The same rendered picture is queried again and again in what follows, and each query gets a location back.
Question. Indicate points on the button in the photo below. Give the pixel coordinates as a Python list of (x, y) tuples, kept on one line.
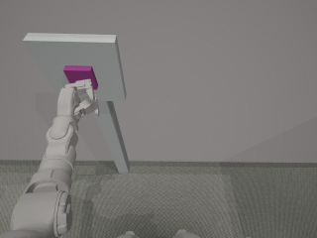
[(75, 73)]

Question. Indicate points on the robot left upper arm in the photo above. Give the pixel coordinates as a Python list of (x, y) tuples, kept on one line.
[(43, 214)]

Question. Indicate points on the left robot hand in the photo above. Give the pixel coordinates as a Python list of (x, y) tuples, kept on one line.
[(70, 105)]

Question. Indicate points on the robot left shin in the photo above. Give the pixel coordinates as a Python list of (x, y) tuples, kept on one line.
[(130, 232)]

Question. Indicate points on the left robot forearm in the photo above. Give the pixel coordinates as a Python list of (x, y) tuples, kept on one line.
[(57, 164)]

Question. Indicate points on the panel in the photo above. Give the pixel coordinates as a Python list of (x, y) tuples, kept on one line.
[(52, 52)]

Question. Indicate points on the robot right shin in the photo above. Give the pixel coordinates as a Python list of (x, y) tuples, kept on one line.
[(180, 231)]

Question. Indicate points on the robot shin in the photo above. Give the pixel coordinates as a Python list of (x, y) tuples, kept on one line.
[(180, 231), (130, 232)]

